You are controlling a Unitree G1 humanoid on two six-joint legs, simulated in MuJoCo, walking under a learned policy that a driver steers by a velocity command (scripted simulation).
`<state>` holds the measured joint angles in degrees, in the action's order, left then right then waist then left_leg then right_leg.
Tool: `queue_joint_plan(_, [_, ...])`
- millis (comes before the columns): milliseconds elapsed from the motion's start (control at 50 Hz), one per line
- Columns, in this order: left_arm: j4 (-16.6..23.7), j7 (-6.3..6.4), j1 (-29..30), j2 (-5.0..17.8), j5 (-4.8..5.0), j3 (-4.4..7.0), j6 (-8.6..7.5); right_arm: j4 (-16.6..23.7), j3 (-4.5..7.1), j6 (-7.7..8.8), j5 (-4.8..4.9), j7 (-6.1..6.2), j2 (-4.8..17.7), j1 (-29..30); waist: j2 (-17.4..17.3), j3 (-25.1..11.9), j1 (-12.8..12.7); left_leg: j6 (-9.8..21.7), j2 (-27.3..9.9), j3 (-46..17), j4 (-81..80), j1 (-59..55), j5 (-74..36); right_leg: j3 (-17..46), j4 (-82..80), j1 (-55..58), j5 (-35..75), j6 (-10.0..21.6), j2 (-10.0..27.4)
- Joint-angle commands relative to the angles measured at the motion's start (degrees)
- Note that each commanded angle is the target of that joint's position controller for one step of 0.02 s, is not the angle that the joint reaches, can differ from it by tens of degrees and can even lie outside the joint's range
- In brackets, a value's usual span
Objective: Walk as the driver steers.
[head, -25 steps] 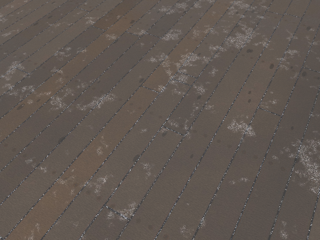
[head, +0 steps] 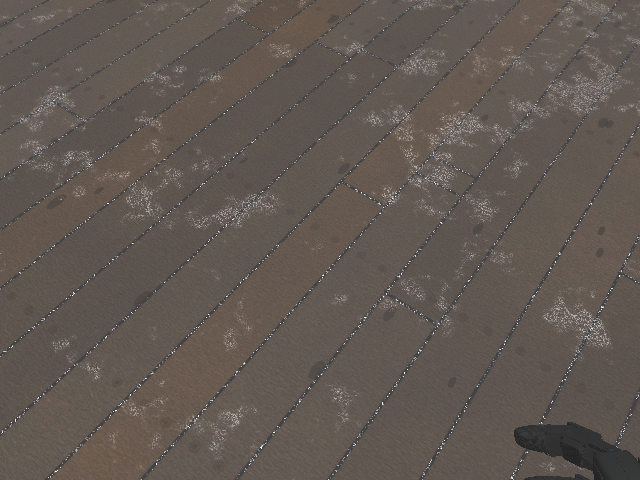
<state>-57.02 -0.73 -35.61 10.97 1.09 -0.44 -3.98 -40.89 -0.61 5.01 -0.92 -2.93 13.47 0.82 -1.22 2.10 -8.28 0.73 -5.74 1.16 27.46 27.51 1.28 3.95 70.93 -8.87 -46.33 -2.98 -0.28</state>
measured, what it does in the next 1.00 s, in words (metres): walks ahead, turning right: right foot, then left foot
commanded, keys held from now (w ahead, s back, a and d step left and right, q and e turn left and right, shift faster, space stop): e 1.00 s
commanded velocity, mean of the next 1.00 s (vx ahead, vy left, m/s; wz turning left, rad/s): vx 0.06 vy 0.00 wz -0.52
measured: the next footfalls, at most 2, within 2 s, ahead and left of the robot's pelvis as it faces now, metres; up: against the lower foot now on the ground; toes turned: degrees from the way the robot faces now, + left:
right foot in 0.40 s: +0.18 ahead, -0.16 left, +0.00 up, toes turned -17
left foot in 1.00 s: +0.27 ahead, +0.04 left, +0.00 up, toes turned -40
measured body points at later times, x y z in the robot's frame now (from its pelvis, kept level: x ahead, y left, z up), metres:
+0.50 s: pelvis +0.11 -0.05 -0.02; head +0.12 -0.09 +0.43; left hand +0.37 +0.16 -0.07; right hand +0.15 -0.36 -0.14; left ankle +0.10 +0.11 -0.66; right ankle +0.14 -0.14 -0.74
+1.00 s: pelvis +0.16 -0.04 +0.00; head +0.18 -0.05 +0.44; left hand +0.43 +0.12 -0.09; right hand +0.16 -0.37 -0.09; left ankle +0.24 +0.06 -0.74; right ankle +0.14 -0.14 -0.74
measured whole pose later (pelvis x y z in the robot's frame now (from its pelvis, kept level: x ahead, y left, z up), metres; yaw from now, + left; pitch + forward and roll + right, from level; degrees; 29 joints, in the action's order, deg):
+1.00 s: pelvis +0.16 -0.04 +0.00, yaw -34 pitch +3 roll +1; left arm -32.2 2.4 -12.8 16.9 0.8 5.0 3.5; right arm -43.5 4.7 1.2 0.1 0.4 15.7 -4.2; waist 1.4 -0.6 -1.8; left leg -0.7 2.6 -5.4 29.1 18.5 13.5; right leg 13.6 32.1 -22.8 -11.4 2.0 -8.9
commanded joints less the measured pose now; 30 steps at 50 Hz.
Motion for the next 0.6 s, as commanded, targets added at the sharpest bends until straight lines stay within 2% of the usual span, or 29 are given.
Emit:
queue_joint_plan(20, [4.19,1.43,-5.57,6.76,4.00,1.72,-0.44,-5.77,4.40,-2.27,2.10,0.41,10.74,-30.52,-13.87,-34.73,15.46,15.18,-21.66,-19.40,9.73,-60.53,-55.06,5.13,32.56,-40.32,-3.34,-2.77,1.98])
queue_joint_plan(40, [7.56,2.78,1.08,5.47,3.96,1.70,0.80,-7.18,4.50,-3.11,1.37,1.30,10.61,-24.63,-7.32,-28.88,12.21,15.02,-21.11,-21.37,0.20,-49.39,-28.71,-0.60,32.39,-41.57,3.88,-3.15,4.08])
queue_joint_plan(60, [9.32,3.79,4.49,3.45,3.16,1.48,2.40,-6.19,3.77,-2.73,1.04,1.94,8.85,-19.06,-6.89,-23.75,9.74,17.60,-22.83,-22.78,-4.15,-38.14,-21.88,-2.82,35.36,-40.30,8.58,-3.72,6.09])
queue_joint_plan(80, [10.89,4.64,6.40,2.23,1.74,1.35,4.29,-3.67,3.74,-2.44,0.44,2.41,9.07,-12.09,-2.97,-16.98,7.68,17.60,-23.50,-18.82,-8.09,-24.17,-16.33,-2.76,32.88,-35.27,12.26,-3.17,6.67])
queue_joint_plan(100, [11.84,5.37,8.44,1.46,0.82,1.66,5.84,-3.22,3.69,-2.44,-0.22,2.53,9.00,-7.64,-2.84,-11.50,5.95,15.77,-22.70,-14.24,-10.42,-13.57,-13.59,-2.92,32.66,-32.17,10.82,-2.83,6.28])
queue_joint_plan(120, [13.01,5.72,10.43,2.23,0.91,2.53,6.33,-3.27,3.82,-2.18,-0.46,2.79,8.88,-5.15,-3.21,-7.06,5.10,12.78,-20.14,-9.47,-13.62,-6.93,-6.56,-2.05,26.29,-30.64,17.61,-2.08,6.51])
queue_joint_plan(140, [14.49,5.94,12.37,2.99,0.39,3.21,6.59,-3.64,3.79,-2.03,-0.70,3.12,8.75,-4.22,-5.29,-4.84,4.58,11.51,-19.09,-5.89,-13.65,-5.14,-8.34,-2.05,24.84,-31.51,20.43,-1.96,5.89])
queue_joint_plan(160, [16.10,5.88,13.97,3.36,-0.05,3.71,6.69,-4.50,3.75,-1.81,-0.88,4.13,8.86,-5.02,-5.63,-2.28,4.01,10.32,-17.22,-1.97,-13.42,-3.52,-9.10,-0.15,16.08,-31.18,27.00,-1.74,6.44])
queue_joint_plan(180, [16.88,5.59,15.05,4.16,-0.71,4.17,6.55,-4.99,3.77,-1.71,-1.54,5.16,8.47,-6.17,-5.63,-3.03,4.10,10.33,-16.32,0.13,-12.15,-5.34,-11.39,-0.70,11.16,-31.19,32.32,-1.46,5.94])
queue_joint_plan(200, [17.74,4.88,15.94,3.45,-0.86,4.06,6.35,-5.37,3.87,-2.07,-1.33,5.99,8.50,-6.02,-5.01,-3.93,3.41,9.16,-14.10,3.30,-11.29,-6.61,-8.80,-1.06,0.06,-28.99,37.56,-0.52,6.71])
queue_joint_plan(240, [18.78,3.06,20.01,2.51,-0.81,3.90,5.85,-4.56,3.99,-2.50,-0.77,6.82,9.15,-4.63,-6.57,-5.96,4.25,8.59,-12.66,6.71,-11.28,-5.14,-8.14,-4.17,-14.54,-19.69,45.92,0.51,5.09])
queue_joint_plan(280, [20.41,1.18,23.16,4.40,-0.59,4.78,5.92,-4.82,4.87,-2.35,0.73,6.71,11.16,-5.46,-7.37,-6.14,5.03,8.90,-14.93,5.65,-12.02,-7.23,-6.56,-4.38,-20.11,-16.26,44.95,0.66,4.76])
queue_joint_plan(320, [22.19,0.11,25.91,6.32,-0.93,5.57,6.46,-5.32,5.93,-2.86,1.97,6.10,12.39,-6.49,-6.28,-4.86,6.25,7.83,-16.82,4.90,-10.28,-10.93,-1.99,-5.30,-24.07,-16.79,39.11,2.24,4.55])
queue_joint_plan(360, [23.41,-0.43,27.57,7.19,-0.88,6.31,6.48,-5.60,6.83,-3.94,2.64,5.77,13.11,-7.20,-4.56,-3.75,6.78,5.52,-16.75,5.12,-6.66,-12.82,5.46,-7.63,-30.76,-15.20,35.70,4.66,3.32])
queue_joint_plan(380, [23.26,-0.40,27.42,7.86,-0.97,6.80,6.36,-6.02,6.96,-4.40,2.54,5.67,12.59,-8.77,-2.98,-3.69,7.20,3.66,-15.37,5.88,-3.55,-12.89,9.64,-8.69,-34.26,-12.62,35.43,5.82,2.12])
queue_joint_plan(400, [22.66,0.04,25.32,10.28,-1.18,7.86,6.21,-7.39,6.77,-5.03,1.82,5.34,10.83,-12.61,0.97,-3.64,7.27,1.02,-12.61,7.89,3.25,-11.22,13.36,-7.56,-38.21,-8.24,40.05,7.24,1.57])
queue_joint_plan(420, [22.78,0.98,22.34,17.60,-1.33,9.99,6.06,-6.89,6.08,-5.44,-0.26,5.07,7.38,-16.17,17.05,-4.71,8.67,-4.21,-5.25,14.01,22.96,-0.71,26.04,7.15,-41.72,0.40,64.22,11.26,11.39])
queue_joint_plan(440, [23.92,0.78,19.59,20.51,-2.07,9.97,5.57,-2.72,5.48,-5.37,-0.53,5.15,6.72,-10.80,24.44,-7.96,6.37,-7.27,3.57,7.48,42.39,17.04,40.52,27.18,-47.12,8.29,64.22,23.21,21.07])
queue_joint_plan(460, [23.68,-0.03,16.48,18.59,-2.89,9.27,4.36,-1.26,6.10,-5.02,0.55,5.29,8.73,-4.18,15.18,-12.59,2.31,-5.74,4.70,-2.31,49.51,20.49,38.13,29.31,-50.33,8.89,59.63,25.21,21.42])
queue_joint_plan(480, [23.81,0.14,18.52,17.77,-2.98,8.77,3.46,-0.63,6.17,-5.05,1.39,5.78,8.34,-2.31,11.88,-11.21,3.57,-4.16,4.23,-4.28,50.75,22.45,33.27,25.69,-50.05,7.72,56.84,22.75,19.78])
queue_joint_plan(500, [24.54,0.92,22.69,15.59,-1.67,8.07,3.76,-1.90,6.28,-5.55,0.45,6.78,7.92,-3.19,6.36,-10.18,5.70,-3.44,2.90,-5.61,49.72,22.39,27.59,21.70,-49.94,5.09,52.04,18.92,17.43])
queue_joint_plan(520, [25.56,1.64,25.86,14.85,-0.87,7.71,4.23,-1.67,6.71,-5.86,0.08,7.18,9.34,-4.47,8.83,-9.92,7.78,-3.60,2.23,-6.68,47.92,19.84,23.71,20.78,-49.56,0.91,51.82,18.08,16.85])
queue_joint_plan(540, [26.26,2.09,28.20,13.89,-0.73,7.32,4.64,-1.90,7.13,-5.97,-0.21,7.09,10.12,-5.90,8.87,-10.27,9.39,-3.60,2.46,-6.49,46.94,16.81,21.11,18.03,-49.47,-1.93,51.27,16.56,14.54])
queue_joint_plan(580, [27.29,2.65,29.13,13.92,-1.25,7.31,4.89,-1.88,6.89,-5.78,-0.12,6.56,8.47,-6.61,6.09,-11.85,10.02,-3.30,4.17,-5.57,43.55,13.65,16.41,15.35,-49.70,-4.03,47.13,14.31,11.13])
queue_joint_plan(600, [27.44,2.87,28.07,13.79,-1.08,7.30,4.82,-1.53,6.64,-5.77,-0.09,6.35,7.64,-5.53,5.21,-11.65,9.37,-3.40,4.60,-5.92,41.14,14.30,14.98,15.85,-49.67,-3.46,47.56,14.19,11.05])
Velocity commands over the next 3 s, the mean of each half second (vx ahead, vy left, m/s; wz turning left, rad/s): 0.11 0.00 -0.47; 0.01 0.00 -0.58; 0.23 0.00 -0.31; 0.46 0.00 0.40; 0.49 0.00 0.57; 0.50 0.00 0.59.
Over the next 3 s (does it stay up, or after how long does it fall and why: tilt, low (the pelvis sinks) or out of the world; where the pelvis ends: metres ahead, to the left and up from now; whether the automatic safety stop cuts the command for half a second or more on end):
stays up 0.96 -0.36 -0.01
